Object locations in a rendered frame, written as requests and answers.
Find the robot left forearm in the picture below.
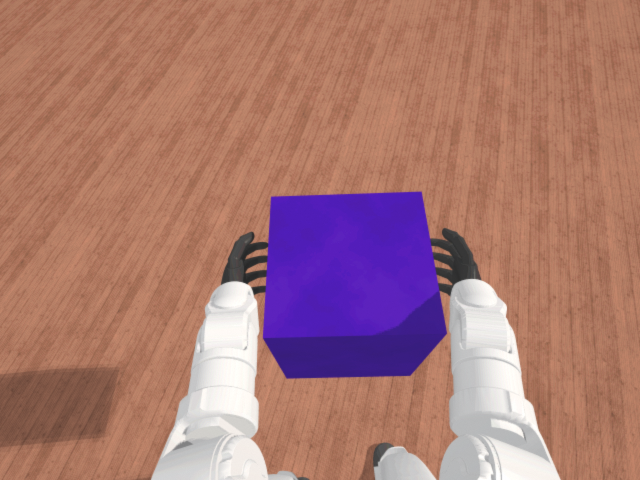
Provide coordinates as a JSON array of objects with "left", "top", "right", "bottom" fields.
[{"left": 151, "top": 281, "right": 259, "bottom": 479}]

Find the carton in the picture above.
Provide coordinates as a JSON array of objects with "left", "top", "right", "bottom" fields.
[{"left": 263, "top": 192, "right": 447, "bottom": 379}]

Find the right robot hand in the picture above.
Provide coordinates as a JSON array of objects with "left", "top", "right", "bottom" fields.
[{"left": 430, "top": 228, "right": 482, "bottom": 296}]

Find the left robot hand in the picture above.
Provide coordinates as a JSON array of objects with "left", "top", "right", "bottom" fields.
[{"left": 221, "top": 232, "right": 268, "bottom": 295}]

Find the left robot upper arm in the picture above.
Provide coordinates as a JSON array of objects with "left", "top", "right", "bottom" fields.
[{"left": 151, "top": 433, "right": 268, "bottom": 480}]

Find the right robot thigh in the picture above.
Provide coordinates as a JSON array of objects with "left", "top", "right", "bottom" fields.
[{"left": 374, "top": 453, "right": 436, "bottom": 480}]

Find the robot right foot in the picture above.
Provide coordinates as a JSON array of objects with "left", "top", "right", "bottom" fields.
[{"left": 373, "top": 443, "right": 394, "bottom": 467}]

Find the robot right forearm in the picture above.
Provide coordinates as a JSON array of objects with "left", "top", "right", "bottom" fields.
[{"left": 449, "top": 279, "right": 557, "bottom": 472}]

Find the right robot upper arm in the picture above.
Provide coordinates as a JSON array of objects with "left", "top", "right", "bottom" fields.
[{"left": 439, "top": 433, "right": 561, "bottom": 480}]

